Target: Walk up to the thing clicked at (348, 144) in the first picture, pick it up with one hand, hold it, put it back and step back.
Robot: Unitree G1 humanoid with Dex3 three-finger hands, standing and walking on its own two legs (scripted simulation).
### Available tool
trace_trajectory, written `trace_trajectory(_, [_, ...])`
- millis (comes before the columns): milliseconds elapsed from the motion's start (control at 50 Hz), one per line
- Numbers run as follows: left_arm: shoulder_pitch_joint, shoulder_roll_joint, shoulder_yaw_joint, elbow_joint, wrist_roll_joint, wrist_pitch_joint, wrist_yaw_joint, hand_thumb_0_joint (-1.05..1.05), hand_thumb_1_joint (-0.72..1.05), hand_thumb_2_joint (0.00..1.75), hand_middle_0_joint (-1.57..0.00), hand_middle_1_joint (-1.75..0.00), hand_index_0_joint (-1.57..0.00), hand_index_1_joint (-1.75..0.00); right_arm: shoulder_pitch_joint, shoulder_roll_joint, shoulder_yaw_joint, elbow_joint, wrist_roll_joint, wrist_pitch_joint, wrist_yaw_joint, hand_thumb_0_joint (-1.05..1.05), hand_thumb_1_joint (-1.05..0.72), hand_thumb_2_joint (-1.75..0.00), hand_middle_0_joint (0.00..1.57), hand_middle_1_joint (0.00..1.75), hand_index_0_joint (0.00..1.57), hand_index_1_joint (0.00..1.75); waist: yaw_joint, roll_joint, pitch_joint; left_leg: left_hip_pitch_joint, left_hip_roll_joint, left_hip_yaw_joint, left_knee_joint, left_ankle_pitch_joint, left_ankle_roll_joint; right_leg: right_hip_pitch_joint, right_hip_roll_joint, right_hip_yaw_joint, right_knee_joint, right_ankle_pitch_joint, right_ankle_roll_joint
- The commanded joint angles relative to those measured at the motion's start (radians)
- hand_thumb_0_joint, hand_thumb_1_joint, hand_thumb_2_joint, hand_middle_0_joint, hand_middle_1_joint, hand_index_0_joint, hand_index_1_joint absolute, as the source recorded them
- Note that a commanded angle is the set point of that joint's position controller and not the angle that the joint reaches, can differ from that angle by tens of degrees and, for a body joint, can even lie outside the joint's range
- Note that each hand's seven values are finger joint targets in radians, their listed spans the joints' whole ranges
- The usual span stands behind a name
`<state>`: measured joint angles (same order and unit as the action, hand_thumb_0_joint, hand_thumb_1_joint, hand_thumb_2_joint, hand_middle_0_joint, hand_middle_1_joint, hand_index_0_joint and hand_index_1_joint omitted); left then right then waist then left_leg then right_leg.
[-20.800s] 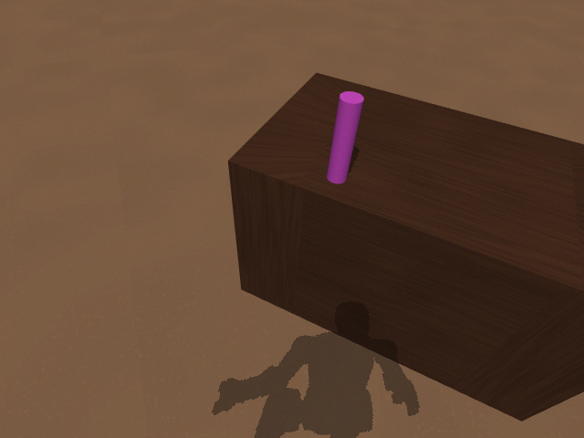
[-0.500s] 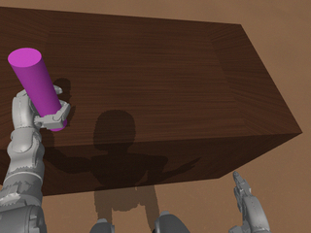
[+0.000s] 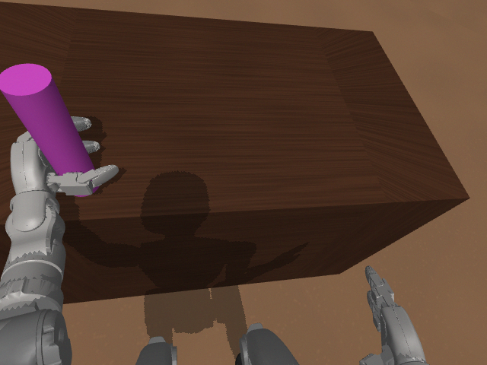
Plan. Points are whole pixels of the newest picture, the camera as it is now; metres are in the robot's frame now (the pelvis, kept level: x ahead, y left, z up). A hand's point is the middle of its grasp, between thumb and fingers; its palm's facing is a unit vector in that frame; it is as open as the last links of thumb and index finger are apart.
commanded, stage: open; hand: left
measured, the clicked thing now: (61, 143) +0.46 +0.21 +0.08
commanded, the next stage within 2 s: withdraw in 0.08 s
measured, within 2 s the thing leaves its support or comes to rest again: neither
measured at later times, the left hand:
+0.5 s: hand (32, 128) +0.47 +0.24 +0.09, palm faces +0.22 -0.97 -0.02, open 17.0 cm
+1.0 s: hand out of the picture +0.43 +0.36 +0.12, palm faces +0.41 -0.85 -0.33, open 17.5 cm
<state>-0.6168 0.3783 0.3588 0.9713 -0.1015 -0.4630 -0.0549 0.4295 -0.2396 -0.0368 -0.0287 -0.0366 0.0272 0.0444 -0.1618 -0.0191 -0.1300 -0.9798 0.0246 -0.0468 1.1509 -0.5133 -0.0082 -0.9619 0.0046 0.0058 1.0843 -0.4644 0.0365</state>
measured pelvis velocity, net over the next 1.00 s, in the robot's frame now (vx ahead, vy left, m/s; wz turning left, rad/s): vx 0.02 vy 0.00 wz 0.00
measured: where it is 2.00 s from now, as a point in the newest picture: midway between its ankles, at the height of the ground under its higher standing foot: outside the picture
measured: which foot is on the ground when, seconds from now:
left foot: down 0.00-1.00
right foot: down 0.00-1.00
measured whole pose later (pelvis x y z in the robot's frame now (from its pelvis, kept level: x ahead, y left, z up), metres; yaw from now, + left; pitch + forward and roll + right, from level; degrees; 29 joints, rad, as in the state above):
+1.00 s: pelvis +0.02 +0.00 +0.05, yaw +0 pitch +13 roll -2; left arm -0.56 0.67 0.43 0.95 0.02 -0.06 -0.04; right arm 0.38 -0.26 -0.03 0.23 0.04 0.07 0.00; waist -0.07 -0.01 -0.11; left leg -0.65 0.02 -0.02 0.86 -0.42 -0.01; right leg -0.64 0.00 0.02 0.80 -0.38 0.04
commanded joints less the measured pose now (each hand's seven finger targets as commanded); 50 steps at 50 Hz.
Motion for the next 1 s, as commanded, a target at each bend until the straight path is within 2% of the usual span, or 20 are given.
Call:
trace_trajectory(0, [-0.387, 0.205, 0.039, -0.227, -0.006, -0.065, -0.003, 0.00, -0.38, 0.28, -0.53, -0.41, -0.53, -0.41, 0.023, -0.158, -0.096, -0.190, 0.006, -0.058, -0.022, 0.00, 0.53, -0.05, 0.05, 0.05, 0.05, 0.05, 0.006, 0.138, -0.451, 0.304, -0.006, 0.011, -0.168, 0.311, 0.001, 0.207, 0.020, -0.039, -0.106, 0.263, -0.059])
trace_trajectory(20, [-0.372, 0.165, 0.005, -0.170, -0.002, -0.058, -0.009, 0.00, -0.39, 0.27, -0.50, -0.39, -0.50, -0.39, 0.029, -0.142, -0.091, -0.172, 0.007, -0.056, -0.021, 0.00, 0.53, -0.05, 0.05, 0.05, 0.05, 0.05, -0.012, 0.128, -0.425, 0.293, -0.007, 0.013, -0.167, 0.289, 0.004, 0.194, 0.019, -0.036, -0.110, 0.247, -0.057])
trace_trajectory(160, [-0.385, 0.179, 0.012, -0.196, -0.008, -0.062, -0.015, 0.00, -0.52, 0.07, -0.25, -0.13, -0.25, -0.13, 0.040, -0.139, -0.088, -0.170, 0.008, -0.062, -0.023, 0.00, 0.53, -0.05, 0.05, 0.05, 0.05, 0.05, -0.007, 0.138, -0.436, 0.289, -0.016, 0.022, -0.158, 0.289, 0.006, 0.211, 0.016, -0.028, -0.115, 0.261, -0.054])
trace_trajectory(200, [-0.388, 0.210, 0.034, -0.203, -0.009, -0.061, -0.015, 0.00, -0.47, 0.12, -0.15, -0.12, -0.16, -0.12, 0.025, -0.170, -0.120, -0.173, 0.010, -0.062, -0.027, 0.00, 0.55, -0.05, 0.05, 0.05, 0.05, 0.05, -0.003, 0.133, -0.426, 0.283, -0.011, 0.017, -0.160, 0.295, 0.003, 0.196, 0.018, -0.031, -0.107, 0.259, -0.057])
trace_trajectory(300, [-0.417, 0.344, 0.119, -0.319, -0.018, -0.053, -0.022, 0.00, -0.50, 0.08, -0.06, -0.06, -0.07, -0.05, 0.021, -0.169, -0.113, -0.189, 0.018, -0.050, -0.033, 0.00, 0.55, -0.05, 0.05, 0.05, 0.05, 0.05, 0.041, 0.186, -0.517, 0.355, -0.013, 0.021, -0.174, 0.374, -0.003, 0.279, 0.015, -0.029, -0.116, 0.312, -0.058])
trace_trajectory(340, [-0.433, 0.360, 0.122, -0.351, -0.017, -0.035, -0.032, 0.00, -0.52, 0.07, -0.06, -0.04, -0.06, -0.04, 0.039, -0.169, -0.113, -0.175, 0.016, -0.041, -0.035, 0.00, 0.54, -0.05, 0.05, 0.05, 0.05, 0.05, 0.036, 0.204, -0.529, 0.379, -0.011, 0.021, -0.177, 0.402, -0.004, 0.290, 0.015, -0.026, -0.124, 0.330, -0.058])
trace_trajectory(360, [-0.441, 0.355, 0.105, -0.347, -0.015, -0.022, -0.039, 0.00, -0.50, 0.07, -0.05, -0.04, -0.06, -0.04, 0.020, -0.133, -0.077, -0.183, 0.021, -0.039, -0.036, 0.00, 0.54, -0.05, 0.05, 0.05, 0.05, 0.05, 0.042, 0.200, -0.514, 0.373, -0.016, 0.026, -0.185, 0.382, -0.001, 0.304, 0.014, -0.020, -0.136, 0.323, -0.055])
trace_trajectory(400, [-0.433, 0.408, 0.142, -0.348, -0.020, 0.008, -0.050, 0.00, -0.55, 0.07, -0.05, -0.05, -0.06, -0.04, 0.037, -0.155, -0.109, -0.117, 0.026, -0.030, -0.047, 0.00, 0.54, -0.05, 0.05, 0.05, 0.05, 0.05, 0.049, 0.215, -0.511, 0.398, -0.013, 0.029, -0.199, 0.403, -0.003, 0.313, 0.013, -0.019, -0.148, 0.337, -0.056])
trace_trajectory(440, [-0.451, 0.383, 0.111, -0.338, -0.028, 0.049, -0.075, 0.00, -0.52, 0.05, -0.05, -0.03, -0.06, -0.03, 0.009, -0.139, -0.081, -0.110, 0.031, -0.028, -0.053, 0.00, 0.54, -0.05, 0.05, 0.05, 0.05, 0.05, 0.045, 0.213, -0.494, 0.425, -0.010, 0.028, -0.213, 0.429, -0.002, 0.319, 0.015, -0.020, -0.168, 0.350, -0.055])
trace_trajectory(560, [-0.383, 0.382, 0.106, -0.161, -0.052, 0.164, -0.152, 0.00, -0.58, 0.01, -0.05, -0.03, -0.07, -0.01, -0.037, -0.123, -0.046, -0.008, 0.053, -0.039, -0.063, 0.00, 0.56, -0.04, 0.05, 0.05, 0.05, 0.05, 0.044, 0.115, -0.328, 0.390, -0.002, 0.031, -0.284, 0.375, 0.007, 0.328, 0.021, -0.031, -0.233, 0.313, -0.053])
trace_trajectory(640, [-0.380, 0.376, 0.082, -0.135, -0.073, 0.195, -0.210, 0.00, -0.55, 0.05, -0.05, -0.03, -0.05, -0.03, -0.028, -0.153, -0.064, 0.070, 0.061, -0.054, -0.061, 0.00, 0.61, -0.04, 0.05, 0.05, 0.05, 0.05, 0.040, 0.122, -0.313, 0.428, 0.009, 0.023, -0.299, 0.426, 0.004, 0.296, 0.024, -0.041, -0.238, 0.320, -0.059])
trace_trajectory(660, [-0.393, 0.597, 0.107, -0.246, 0.056, 0.231, -0.151, 0.00, -0.54, 0.03, -0.05, -0.03, -0.05, -0.03, -0.027, -0.190, -0.099, -0.004, 0.067, -0.037, -0.065, 0.00, 0.61, -0.04, 0.05, 0.05, 0.05, 0.05, 0.102, 0.195, -0.430, 0.532, -0.008, 0.036, -0.341, 0.477, -0.013, 0.390, 0.014, -0.042, -0.271, 0.368, -0.056])
trace_trajectory(680, [-0.421, 0.534, 0.097, -0.201, 0.048, 0.257, -0.118, 0.00, -0.57, 0.04, -0.06, -0.04, -0.06, -0.04, -0.020, -0.178, -0.092, 0.029, 0.069, -0.031, -0.061, 0.00, 0.58, -0.05, 0.05, 0.05, 0.05, 0.05, 0.073, 0.159, -0.420, 0.547, -0.003, 0.034, -0.341, 0.504, -0.016, 0.389, 0.021, -0.047, -0.271, 0.391, -0.054])
trace_trajectory(720, [-0.342, 0.471, 0.060, -0.116, 0.062, 0.288, -0.098, 0.00, -0.56, 0.04, -0.05, -0.05, -0.06, -0.05, -0.037, -0.157, -0.066, 0.044, 0.072, -0.017, -0.052, 0.00, 0.59, -0.05, 0.05, 0.05, 0.05, 0.05, 0.063, 0.065, -0.319, 0.478, -0.008, 0.041, -0.345, 0.476, 0.001, 0.413, 0.019, -0.040, -0.289, 0.401, -0.046])
trace_trajectory(740, [-0.346, 0.548, 0.096, -0.166, 0.071, 0.296, -0.077, 0.00, -0.57, 0.04, -0.05, -0.05, -0.06, -0.05, -0.049, -0.176, -0.091, 0.092, 0.076, -0.011, -0.055, 0.00, 0.59, -0.05, 0.05, 0.05, 0.05, 0.05, 0.094, 0.073, -0.328, 0.475, -0.010, 0.039, -0.353, 0.475, 0.003, 0.419, 0.018, -0.039, -0.293, 0.394, -0.046])
trace_trajectory(800, [-0.402, 0.688, 0.159, -0.205, 0.111, 0.319, -0.028, 0.00, -0.54, 0.04, -0.04, -0.06, -0.05, -0.05, -0.098, -0.206, -0.111, 0.032, 0.079, -0.002, -0.060, 0.00, 0.60, -0.04, 0.05, 0.05, 0.05, 0.05, 0.102, 0.085, -0.404, 0.512, -0.020, 0.052, -0.365, 0.449, 0.008, 0.499, 0.003, -0.023, -0.324, 0.399, -0.040])
trace_trajectory(860, [-0.327, 0.640, 0.138, -0.189, 0.119, 0.327, 0.003, 0.00, -0.56, 0.04, -0.06, -0.03, -0.05, -0.04, -0.059, -0.111, -0.026, 0.126, 0.085, 0.006, -0.053, 0.00, 0.52, -0.06, 0.05, 0.05, 0.05, 0.05, 0.129, 0.148, -0.324, 0.525, -0.020, 0.056, -0.390, 0.488, -0.001, 0.488, 0.001, -0.026, -0.335, 0.405, -0.045])
trace_trajectory(900, [-0.287, 0.617, 0.124, -0.210, 0.120, 0.338, 0.024, 0.00, -0.55, 0.03, -0.06, -0.02, -0.05, -0.03, -0.104, -0.147, -0.057, 0.081, 0.086, -0.006, -0.053, 0.00, 0.52, -0.06, 0.05, 0.05, 0.05, 0.05, 0.123, 0.153, -0.344, 0.558, -0.014, 0.051, -0.399, 0.505, -0.004, 0.486, 0.004, -0.031, -0.345, 0.401, -0.048])
trace_trajectory(960, [-0.221, 0.551, 0.086, -0.290, 0.117, 0.346, 0.043, 0.00, -0.55, 0.04, -0.06, -0.02, -0.04, -0.04, -0.063, -0.099, -0.012, 0.128, 0.086, -0.011, -0.042, 0.00, 0.53, -0.06, 0.05, 0.05, 0.05, 0.05, 0.138, 0.215, -0.356, 0.604, -0.012, 0.052, -0.408, 0.508, -0.011, 0.474, 0.005, -0.039, -0.353, 0.384, -0.051])
trace_trajectory(980, [-0.167, 0.518, 0.072, -0.290, 0.113, 0.354, 0.047, 0.00, -0.56, 0.03, -0.06, -0.03, -0.05, -0.04, -0.066, -0.120, -0.038, 0.120, 0.087, -0.017, -0.043, 0.00, 0.52, -0.06, 0.05, 0.05, 0.05, 0.05, 0.136, 0.198, -0.340, 0.606, -0.007, 0.048, -0.415, 0.514, -0.015, 0.479, 0.007, -0.045, -0.354, 0.381, -0.053])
